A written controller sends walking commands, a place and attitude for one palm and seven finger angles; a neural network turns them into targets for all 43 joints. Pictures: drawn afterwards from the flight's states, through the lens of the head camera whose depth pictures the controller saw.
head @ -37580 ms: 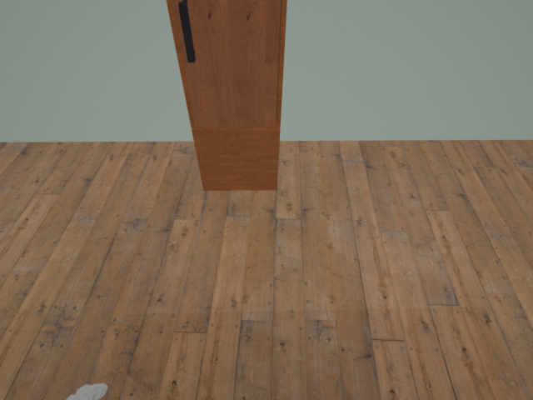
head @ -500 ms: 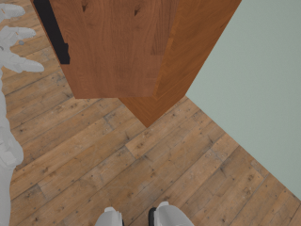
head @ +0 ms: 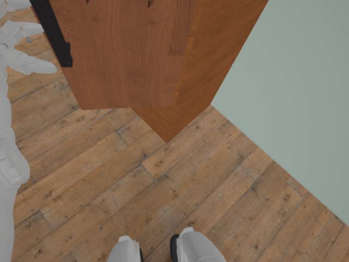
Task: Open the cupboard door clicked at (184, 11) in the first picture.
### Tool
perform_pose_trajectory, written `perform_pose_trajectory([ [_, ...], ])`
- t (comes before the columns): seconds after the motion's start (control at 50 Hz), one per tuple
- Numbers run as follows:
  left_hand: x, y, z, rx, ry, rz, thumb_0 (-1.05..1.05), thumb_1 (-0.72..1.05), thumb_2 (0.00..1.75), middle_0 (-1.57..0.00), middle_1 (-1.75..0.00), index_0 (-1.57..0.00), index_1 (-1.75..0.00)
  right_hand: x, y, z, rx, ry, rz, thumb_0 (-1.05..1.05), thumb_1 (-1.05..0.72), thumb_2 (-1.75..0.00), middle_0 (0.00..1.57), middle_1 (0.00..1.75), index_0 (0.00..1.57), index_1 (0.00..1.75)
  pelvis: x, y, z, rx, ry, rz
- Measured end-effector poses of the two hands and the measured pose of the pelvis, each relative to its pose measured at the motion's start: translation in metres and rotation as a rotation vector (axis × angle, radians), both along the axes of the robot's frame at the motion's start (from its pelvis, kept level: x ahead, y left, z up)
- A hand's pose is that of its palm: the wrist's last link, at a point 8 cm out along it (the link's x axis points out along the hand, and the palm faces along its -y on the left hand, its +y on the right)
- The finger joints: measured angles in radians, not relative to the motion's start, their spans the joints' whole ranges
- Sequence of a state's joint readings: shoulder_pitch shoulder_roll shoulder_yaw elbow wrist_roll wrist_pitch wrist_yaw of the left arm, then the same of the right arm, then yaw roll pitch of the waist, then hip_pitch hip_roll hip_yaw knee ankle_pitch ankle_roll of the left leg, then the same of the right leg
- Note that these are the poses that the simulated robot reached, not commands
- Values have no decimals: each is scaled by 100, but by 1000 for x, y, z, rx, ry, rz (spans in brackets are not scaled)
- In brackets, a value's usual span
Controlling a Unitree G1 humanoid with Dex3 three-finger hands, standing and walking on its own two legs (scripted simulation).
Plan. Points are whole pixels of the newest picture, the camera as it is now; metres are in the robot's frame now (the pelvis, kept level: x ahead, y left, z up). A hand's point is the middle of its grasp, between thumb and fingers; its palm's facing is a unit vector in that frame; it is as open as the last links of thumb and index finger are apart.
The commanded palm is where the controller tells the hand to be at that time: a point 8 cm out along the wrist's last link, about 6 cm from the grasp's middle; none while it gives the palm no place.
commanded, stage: slide the fingers in behind the handle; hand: left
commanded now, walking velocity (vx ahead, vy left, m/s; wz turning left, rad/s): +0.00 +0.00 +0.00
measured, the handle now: (54, 24) +0.60 +0.18 +0.10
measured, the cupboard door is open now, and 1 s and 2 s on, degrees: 53 53 53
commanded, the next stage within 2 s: close the thumb around the handle in 1.26 s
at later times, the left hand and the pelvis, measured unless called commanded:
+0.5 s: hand (52, 39) +0.56 +0.18 +0.11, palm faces +0.01 -1.00 -0.01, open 13.9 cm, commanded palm +0.54 +0.22 +0.10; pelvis +0.01 -0.01 +0.00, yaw +0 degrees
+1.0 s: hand (65, 40) +0.55 +0.16 +0.11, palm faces +0.02 -1.00 -0.01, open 14.0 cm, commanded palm +0.53 +0.20 +0.10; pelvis +0.01 -0.02 +0.00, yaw +0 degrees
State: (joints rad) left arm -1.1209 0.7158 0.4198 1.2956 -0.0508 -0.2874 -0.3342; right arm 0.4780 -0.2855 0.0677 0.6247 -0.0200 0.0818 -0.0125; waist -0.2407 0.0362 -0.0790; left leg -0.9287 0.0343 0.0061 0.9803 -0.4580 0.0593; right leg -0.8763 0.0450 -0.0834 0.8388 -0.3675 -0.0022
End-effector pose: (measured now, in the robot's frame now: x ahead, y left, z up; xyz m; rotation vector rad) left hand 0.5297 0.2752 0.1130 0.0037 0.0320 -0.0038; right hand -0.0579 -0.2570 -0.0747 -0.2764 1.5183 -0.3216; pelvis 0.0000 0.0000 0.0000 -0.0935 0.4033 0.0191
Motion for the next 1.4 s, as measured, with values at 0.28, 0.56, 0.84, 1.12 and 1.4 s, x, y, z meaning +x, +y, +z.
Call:
perform_pose_trajectory([
  [0.28,8,-22,-2,19,3,27,-1,-49,30,-30,-120,-32,-122,0,2,-6,44,-7,-19,0,-90,-90,21,30,20,30,4,-6,1,12,3,-12],
  [0.56,8,-44,-4,3,-5,14,-1,-50,30,-30,-120,-30,-120,22,-13,-7,38,-47,5,0,-90,-90,21,30,20,30,10,-13,3,19,-3,-8],
  [0.84,1,-56,-2,11,-4,13,-1,-50,30,-30,-120,-30,-120,31,-14,-10,63,-74,6,0,-90,-90,21,30,20,30,12,-17,5,27,-20,-8],
  [1.12,1,-62,-2,12,-3,23,-1,-50,30,-30,-120,-30,-120,20,-15,-12,59,-74,0,0,-90,-90,21,30,20,30,5,-17,3,30,-21,-9],
  [1.4,5,-61,-4,4,0,23,-1,-49,30,-30,-120,-30,-120,5,-12,-8,48,-40,-12,0,-90,-90,21,30,20,30,4,-14,2,27,-12,-13],
])
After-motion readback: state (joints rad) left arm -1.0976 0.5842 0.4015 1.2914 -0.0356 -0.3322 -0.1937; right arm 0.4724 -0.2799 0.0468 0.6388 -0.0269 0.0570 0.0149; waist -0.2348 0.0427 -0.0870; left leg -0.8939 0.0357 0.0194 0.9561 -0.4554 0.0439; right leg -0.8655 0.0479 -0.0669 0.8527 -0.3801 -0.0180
